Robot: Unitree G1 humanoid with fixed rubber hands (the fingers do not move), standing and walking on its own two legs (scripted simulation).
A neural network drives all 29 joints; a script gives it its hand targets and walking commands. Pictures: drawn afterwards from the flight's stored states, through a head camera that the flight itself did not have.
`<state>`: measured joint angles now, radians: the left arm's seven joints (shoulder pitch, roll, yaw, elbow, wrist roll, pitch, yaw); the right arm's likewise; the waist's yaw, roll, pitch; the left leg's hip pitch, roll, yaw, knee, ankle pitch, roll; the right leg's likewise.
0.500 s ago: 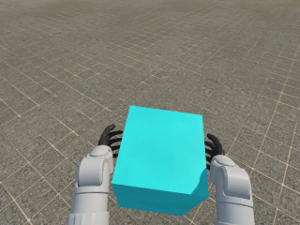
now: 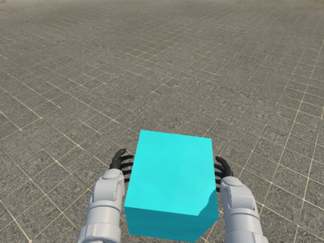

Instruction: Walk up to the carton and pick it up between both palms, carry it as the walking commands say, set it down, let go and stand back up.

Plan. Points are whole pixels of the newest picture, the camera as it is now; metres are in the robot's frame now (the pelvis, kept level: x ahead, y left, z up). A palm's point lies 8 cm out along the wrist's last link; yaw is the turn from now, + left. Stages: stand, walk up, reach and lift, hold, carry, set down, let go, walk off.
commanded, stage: set down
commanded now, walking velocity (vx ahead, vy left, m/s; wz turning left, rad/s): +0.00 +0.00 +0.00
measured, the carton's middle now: (168, 188) +0.32 +0.00 -0.05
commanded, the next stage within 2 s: none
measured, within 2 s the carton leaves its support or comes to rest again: neither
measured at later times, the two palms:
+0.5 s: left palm (121, 177) +0.35 +0.15 -0.05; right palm (216, 183) +0.34 -0.14 -0.06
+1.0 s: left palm (123, 196) +0.34 +0.16 -0.16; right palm (208, 199) +0.34 -0.13 -0.16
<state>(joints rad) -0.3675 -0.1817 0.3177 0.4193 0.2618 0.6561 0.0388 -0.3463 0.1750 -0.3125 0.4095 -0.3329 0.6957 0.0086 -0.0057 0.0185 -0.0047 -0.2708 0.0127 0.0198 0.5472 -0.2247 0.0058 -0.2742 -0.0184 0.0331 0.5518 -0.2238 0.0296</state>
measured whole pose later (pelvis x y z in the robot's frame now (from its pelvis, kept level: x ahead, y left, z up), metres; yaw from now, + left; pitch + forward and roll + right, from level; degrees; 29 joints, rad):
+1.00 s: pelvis -0.02 +0.00 -0.07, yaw +1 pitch +25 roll +1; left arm -0.52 -0.09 0.31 0.61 0.22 0.01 0.08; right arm -0.51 0.10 -0.28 0.61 -0.13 0.05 -0.09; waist 0.01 -0.01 0.03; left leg -1.11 0.00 0.00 0.97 -0.31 -0.01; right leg -1.11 -0.02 0.03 0.99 -0.32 0.03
